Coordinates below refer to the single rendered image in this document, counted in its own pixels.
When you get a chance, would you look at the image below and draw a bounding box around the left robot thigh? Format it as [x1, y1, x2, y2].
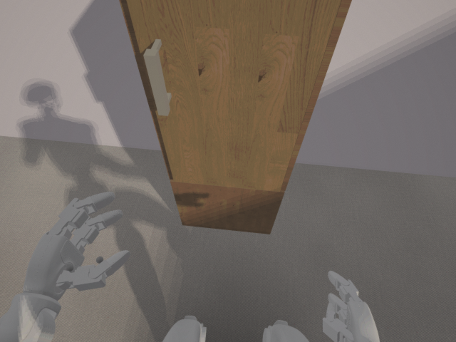
[163, 319, 207, 342]

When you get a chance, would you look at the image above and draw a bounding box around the handle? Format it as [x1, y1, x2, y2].
[143, 39, 172, 116]

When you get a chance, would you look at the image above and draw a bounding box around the right robot hand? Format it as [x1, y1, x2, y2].
[323, 271, 380, 342]

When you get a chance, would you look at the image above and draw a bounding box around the right robot thigh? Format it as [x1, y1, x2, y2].
[262, 324, 309, 342]

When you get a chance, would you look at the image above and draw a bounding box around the robot thigh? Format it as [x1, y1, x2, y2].
[262, 324, 309, 342]
[163, 319, 207, 342]

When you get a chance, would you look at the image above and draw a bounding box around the cupboard door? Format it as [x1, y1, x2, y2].
[126, 0, 341, 192]

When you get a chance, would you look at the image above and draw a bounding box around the left robot forearm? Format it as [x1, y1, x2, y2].
[0, 292, 61, 342]

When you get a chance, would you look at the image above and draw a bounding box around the left robot hand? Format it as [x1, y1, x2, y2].
[23, 192, 130, 301]

